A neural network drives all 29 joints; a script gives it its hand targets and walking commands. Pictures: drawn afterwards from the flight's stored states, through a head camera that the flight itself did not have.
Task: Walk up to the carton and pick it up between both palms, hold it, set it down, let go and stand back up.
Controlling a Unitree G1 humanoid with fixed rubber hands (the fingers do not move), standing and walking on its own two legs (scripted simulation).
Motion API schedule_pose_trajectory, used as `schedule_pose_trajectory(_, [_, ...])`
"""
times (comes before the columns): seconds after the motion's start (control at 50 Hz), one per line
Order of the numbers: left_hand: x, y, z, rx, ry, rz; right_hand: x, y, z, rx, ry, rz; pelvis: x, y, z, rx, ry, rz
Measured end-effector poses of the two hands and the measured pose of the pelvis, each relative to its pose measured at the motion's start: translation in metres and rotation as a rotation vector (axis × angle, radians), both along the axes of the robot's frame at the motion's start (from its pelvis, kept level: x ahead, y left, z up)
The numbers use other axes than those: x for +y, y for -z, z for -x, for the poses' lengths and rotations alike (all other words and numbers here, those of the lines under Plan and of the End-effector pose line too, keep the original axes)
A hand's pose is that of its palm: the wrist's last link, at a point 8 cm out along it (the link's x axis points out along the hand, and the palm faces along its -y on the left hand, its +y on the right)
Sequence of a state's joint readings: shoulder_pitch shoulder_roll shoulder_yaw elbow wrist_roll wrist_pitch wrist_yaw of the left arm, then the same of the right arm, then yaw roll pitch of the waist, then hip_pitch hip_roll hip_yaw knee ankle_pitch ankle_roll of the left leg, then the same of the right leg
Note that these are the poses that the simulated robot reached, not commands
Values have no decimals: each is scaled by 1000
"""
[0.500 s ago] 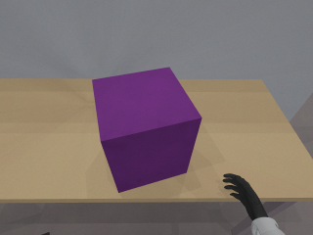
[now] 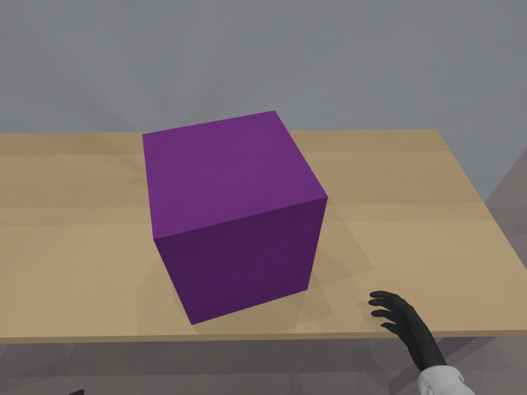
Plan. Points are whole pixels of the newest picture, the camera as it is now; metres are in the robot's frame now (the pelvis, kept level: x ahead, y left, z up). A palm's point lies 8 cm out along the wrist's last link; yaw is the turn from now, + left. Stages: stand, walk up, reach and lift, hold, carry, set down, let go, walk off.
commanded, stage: stand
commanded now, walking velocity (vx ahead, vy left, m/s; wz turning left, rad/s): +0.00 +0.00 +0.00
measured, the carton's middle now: (232, 219) +0.39 +0.04 +0.06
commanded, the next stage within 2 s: none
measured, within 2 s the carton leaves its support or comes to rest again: neither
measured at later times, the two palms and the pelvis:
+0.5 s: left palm out of the picture +0.11 +0.30 -0.09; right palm (421, 349) +0.19 -0.22 +0.00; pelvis +0.00 -0.01 +0.00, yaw +0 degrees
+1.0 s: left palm out of the picture +0.12 +0.29 -0.09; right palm (422, 349) +0.19 -0.22 -0.01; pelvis +0.00 -0.01 +0.00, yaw -1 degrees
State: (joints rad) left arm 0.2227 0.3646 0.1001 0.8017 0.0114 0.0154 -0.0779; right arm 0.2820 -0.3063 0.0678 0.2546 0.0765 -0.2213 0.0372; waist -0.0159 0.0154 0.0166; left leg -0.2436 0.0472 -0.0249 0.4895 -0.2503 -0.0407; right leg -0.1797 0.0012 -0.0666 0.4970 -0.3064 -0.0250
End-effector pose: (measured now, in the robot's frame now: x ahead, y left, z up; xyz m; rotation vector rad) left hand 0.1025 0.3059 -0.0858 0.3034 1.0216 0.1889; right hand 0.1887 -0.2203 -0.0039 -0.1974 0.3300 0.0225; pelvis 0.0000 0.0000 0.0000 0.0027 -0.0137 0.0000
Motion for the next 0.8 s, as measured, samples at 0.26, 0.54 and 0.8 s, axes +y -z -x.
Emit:
schedule_pose_trajectory(0.26, [-1, 1, -10, -19, 12, 4, 0, 0, 0, -6, 0, 5, 1, 2, -1, 2, 5, 7])
schedule_pose_trajectory(0.54, [-8, 0, -10, -3, 14, -5, -2, 1, 0, -13, -17, -11, -7, 3, -2, 14, 7, -1])
schedule_pose_trajectory(0.8, [-6, 2, -17, -14, 18, 0, -1, 1, 0, -16, -12, -2, -4, 4, -4, 11, 9, 4])
